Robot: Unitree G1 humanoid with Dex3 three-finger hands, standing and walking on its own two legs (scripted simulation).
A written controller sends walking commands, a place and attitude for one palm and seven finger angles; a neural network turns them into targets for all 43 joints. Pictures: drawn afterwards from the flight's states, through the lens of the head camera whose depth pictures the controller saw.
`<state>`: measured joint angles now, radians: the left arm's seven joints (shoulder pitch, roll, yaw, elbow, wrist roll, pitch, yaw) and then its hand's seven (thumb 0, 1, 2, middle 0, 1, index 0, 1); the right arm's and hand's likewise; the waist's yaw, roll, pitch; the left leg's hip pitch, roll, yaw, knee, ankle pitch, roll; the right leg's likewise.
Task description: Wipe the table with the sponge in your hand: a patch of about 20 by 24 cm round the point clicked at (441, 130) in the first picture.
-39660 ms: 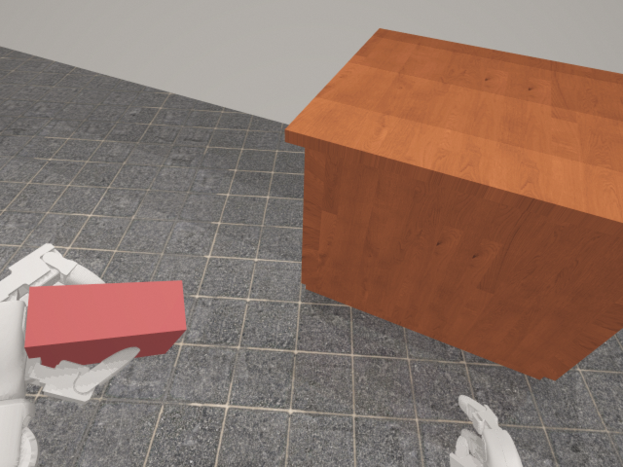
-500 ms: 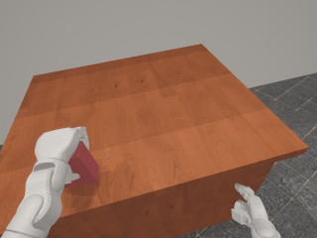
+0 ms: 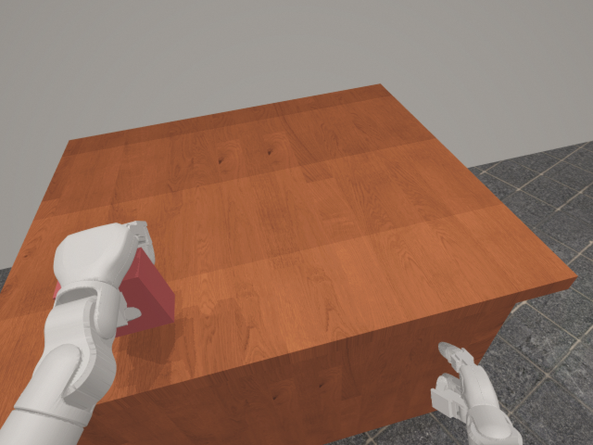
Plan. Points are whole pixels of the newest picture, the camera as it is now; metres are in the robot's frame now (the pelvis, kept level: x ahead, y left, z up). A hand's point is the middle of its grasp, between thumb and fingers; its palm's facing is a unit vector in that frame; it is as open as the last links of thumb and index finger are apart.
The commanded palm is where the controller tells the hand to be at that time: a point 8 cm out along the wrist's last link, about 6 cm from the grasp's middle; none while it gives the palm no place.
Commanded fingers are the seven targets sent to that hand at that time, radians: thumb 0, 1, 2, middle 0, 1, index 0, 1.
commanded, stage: move the sponge above the wiping area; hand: left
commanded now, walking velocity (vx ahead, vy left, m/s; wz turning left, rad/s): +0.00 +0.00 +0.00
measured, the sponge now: (128, 303) +0.25 +0.30 +0.06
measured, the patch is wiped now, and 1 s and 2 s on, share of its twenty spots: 0.00 0.00 0.00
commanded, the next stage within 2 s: none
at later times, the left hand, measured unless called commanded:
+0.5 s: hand (113, 281) +0.25 +0.30 +0.11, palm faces +0.05 -0.09 -0.99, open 9.4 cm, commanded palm +0.23 +0.27 +0.18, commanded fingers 0.00 0.10 1.30 -1.20 -1.60 -1.20 -1.60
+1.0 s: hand (124, 293) +0.25 +0.29 +0.10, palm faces -0.01 -0.15 -0.99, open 9.4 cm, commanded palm +0.23 +0.27 +0.18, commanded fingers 0.00 0.10 1.30 -1.20 -1.60 -1.20 -1.60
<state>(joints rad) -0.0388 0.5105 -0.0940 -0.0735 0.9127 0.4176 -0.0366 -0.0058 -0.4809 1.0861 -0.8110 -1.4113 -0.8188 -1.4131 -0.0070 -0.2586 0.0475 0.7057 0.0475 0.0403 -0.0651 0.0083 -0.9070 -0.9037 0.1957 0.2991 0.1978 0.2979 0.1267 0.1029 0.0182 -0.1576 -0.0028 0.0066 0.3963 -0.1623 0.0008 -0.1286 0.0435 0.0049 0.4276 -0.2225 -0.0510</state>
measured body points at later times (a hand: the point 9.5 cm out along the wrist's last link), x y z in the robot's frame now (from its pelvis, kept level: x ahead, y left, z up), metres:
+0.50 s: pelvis +0.01 +0.00 +0.00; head -0.01 -0.05 +0.45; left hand +0.25 +0.30 +0.17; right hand +0.26 -0.20 -0.08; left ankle +0.04 +0.12 -0.74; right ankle +0.01 -0.09 -0.74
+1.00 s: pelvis +0.01 +0.01 +0.00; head -0.01 -0.04 +0.45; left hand +0.25 +0.29 +0.15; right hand +0.26 -0.20 -0.08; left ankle +0.04 +0.12 -0.74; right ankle +0.01 -0.09 -0.74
